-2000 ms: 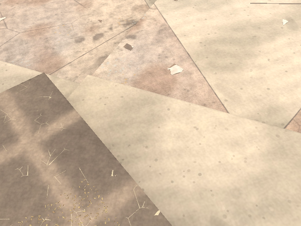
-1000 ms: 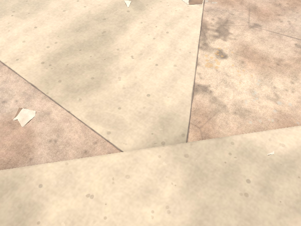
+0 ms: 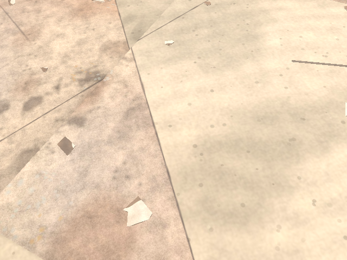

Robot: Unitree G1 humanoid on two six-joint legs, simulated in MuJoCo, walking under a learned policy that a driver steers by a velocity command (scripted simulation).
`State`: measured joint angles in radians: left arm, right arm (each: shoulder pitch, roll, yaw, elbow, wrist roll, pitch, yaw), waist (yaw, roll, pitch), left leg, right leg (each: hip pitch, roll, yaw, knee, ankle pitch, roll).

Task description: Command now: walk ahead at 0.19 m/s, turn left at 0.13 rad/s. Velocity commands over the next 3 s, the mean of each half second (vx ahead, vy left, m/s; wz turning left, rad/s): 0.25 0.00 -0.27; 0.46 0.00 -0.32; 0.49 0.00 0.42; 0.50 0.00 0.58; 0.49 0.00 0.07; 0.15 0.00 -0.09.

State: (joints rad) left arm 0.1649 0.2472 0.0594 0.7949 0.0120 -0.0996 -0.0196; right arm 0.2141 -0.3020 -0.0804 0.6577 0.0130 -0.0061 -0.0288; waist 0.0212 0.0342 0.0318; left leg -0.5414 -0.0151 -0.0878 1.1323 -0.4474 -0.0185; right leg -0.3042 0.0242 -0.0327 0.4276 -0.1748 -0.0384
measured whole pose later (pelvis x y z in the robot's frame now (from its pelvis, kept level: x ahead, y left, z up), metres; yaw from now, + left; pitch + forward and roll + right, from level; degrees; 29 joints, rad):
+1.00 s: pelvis +0.30 -0.19 -0.04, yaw -22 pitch +3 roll +1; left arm 0.40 0.23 0.04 0.82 0.00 -0.06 0.04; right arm 0.05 -0.25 -0.06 0.71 0.02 -0.09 0.05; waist 0.06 0.05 0.01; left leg -0.71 0.03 0.02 0.59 0.17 0.02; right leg 0.04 0.11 0.04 0.23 -0.32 -0.11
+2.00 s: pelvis +0.83 -0.36 -0.05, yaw +12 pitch +2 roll -2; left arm 0.36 0.29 0.08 0.81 -0.01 -0.07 0.01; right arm 0.07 -0.27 -0.06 0.62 0.03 -0.02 0.05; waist 0.10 0.04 0.04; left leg -0.66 0.08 -0.01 0.71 -0.05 0.02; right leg 0.05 -0.01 -0.19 0.26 -0.33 0.02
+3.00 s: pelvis +1.25 -0.23 -0.05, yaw +9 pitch +0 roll -1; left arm 0.14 0.22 0.02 0.82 0.02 -0.01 0.00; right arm 0.23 -0.24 -0.03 0.88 -0.02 0.02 -0.04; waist 0.00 -0.01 0.01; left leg -0.31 0.06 -0.03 0.59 -0.27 -0.04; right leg -0.33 0.04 -0.03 0.51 -0.18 -0.03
